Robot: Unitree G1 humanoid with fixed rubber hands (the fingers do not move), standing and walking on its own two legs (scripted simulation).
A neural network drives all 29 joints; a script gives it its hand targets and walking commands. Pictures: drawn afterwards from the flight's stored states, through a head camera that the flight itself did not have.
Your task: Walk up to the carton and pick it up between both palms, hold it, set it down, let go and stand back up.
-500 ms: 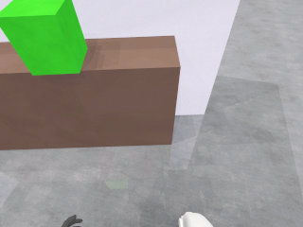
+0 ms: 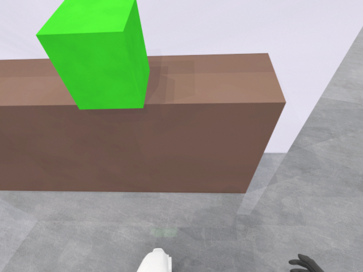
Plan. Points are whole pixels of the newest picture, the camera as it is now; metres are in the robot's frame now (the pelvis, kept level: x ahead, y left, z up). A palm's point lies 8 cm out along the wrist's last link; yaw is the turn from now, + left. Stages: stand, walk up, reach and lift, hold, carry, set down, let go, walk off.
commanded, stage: walk up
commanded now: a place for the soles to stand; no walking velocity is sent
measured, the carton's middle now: (105, 56) +0.68 +0.30 +0.09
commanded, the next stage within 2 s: none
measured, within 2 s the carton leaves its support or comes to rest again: neither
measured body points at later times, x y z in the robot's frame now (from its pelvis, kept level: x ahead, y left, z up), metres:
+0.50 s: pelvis +0.10 +0.15 +0.01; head +0.13 +0.13 +0.46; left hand +0.23 +0.41 -0.09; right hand +0.14 -0.10 -0.13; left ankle +0.10 +0.20 -0.66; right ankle +0.15 +0.02 -0.71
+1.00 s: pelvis +0.15 +0.35 +0.02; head +0.19 +0.36 +0.47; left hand +0.29 +0.60 -0.10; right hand +0.23 +0.08 -0.08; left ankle +0.19 +0.43 -0.71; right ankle +0.16 +0.23 -0.66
